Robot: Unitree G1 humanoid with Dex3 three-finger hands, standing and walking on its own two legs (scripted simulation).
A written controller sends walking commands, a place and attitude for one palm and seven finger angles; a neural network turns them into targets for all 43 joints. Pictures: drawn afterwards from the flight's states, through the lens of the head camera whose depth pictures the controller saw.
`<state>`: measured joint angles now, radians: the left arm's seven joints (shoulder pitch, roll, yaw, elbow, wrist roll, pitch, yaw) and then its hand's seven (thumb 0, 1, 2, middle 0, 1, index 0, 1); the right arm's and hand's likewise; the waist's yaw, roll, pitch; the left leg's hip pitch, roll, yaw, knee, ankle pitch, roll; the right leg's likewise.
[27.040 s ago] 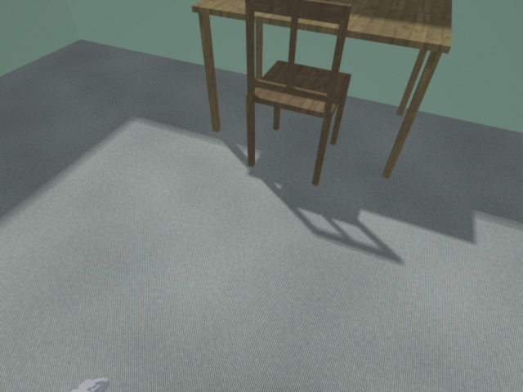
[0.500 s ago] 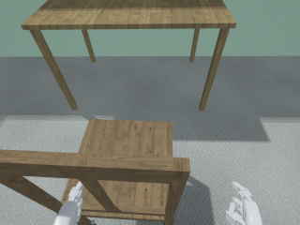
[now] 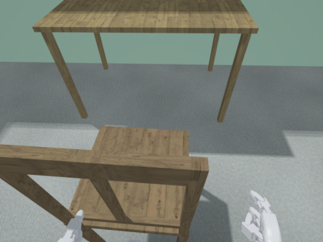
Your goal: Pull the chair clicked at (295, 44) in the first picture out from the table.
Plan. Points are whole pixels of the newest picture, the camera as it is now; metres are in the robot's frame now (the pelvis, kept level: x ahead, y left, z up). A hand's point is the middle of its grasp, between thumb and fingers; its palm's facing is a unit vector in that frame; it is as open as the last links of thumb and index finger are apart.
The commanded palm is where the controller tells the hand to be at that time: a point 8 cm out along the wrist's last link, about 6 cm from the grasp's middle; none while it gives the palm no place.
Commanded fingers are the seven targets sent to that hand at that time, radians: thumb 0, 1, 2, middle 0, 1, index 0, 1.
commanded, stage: draw the hand back to the body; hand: left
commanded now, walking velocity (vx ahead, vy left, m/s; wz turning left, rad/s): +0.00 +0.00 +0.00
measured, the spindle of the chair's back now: (111, 200) +0.23 +0.15 -0.02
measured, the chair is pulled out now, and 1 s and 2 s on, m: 0.68 0.67 0.66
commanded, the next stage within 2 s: step back with the hand held close in 1.60 s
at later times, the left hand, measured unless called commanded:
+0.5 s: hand (62, 235) +0.13 +0.19 +0.09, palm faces +0.02 -0.99 -0.11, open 17.5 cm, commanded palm +0.09 +0.25 +0.11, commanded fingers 0.00 -0.37 0.29 -0.03 -0.04 -0.03 -0.04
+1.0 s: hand (28, 221) +0.15 +0.25 +0.11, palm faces +0.17 -0.86 -0.49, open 11.1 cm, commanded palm +0.14 +0.30 +0.20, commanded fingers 0.00 0.54 0.73 -0.15 -0.22 -0.15 -0.22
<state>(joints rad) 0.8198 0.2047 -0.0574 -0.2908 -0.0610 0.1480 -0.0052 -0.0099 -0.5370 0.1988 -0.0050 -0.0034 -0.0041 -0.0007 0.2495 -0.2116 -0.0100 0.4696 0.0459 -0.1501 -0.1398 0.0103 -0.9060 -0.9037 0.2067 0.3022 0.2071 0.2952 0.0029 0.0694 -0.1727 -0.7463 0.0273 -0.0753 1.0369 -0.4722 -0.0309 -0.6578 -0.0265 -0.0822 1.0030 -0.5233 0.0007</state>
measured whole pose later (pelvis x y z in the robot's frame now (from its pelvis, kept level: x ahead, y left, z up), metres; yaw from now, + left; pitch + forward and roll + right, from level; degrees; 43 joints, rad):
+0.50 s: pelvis -0.01 +0.00 +0.00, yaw -1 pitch +8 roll -3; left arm 0.75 0.27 0.16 -0.36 -0.31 -0.26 -0.24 -0.01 -0.54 0.20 -0.01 -0.01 -0.01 0.00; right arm 0.22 -0.19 -0.02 0.55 0.09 -0.20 -0.12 0.01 -0.91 -0.90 0.21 0.30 0.21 0.30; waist 0.04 0.08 -0.13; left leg -0.73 0.04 -0.08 1.07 -0.47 -0.03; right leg -0.64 -0.01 -0.08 1.02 -0.51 0.00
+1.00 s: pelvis +0.01 +0.01 +0.05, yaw -1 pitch -3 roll -1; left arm 0.69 0.43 0.11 -0.40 -0.05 0.13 0.10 0.00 0.20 0.56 -0.11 -0.16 -0.38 -0.24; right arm 0.19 -0.21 0.07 0.65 0.02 -0.20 -0.15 0.01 -0.91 -0.90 0.21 0.30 0.21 0.30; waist 0.09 0.08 0.04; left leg -0.27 0.02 -0.03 0.65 -0.33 -0.01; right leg -0.18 -0.03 -0.05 0.59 -0.36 0.02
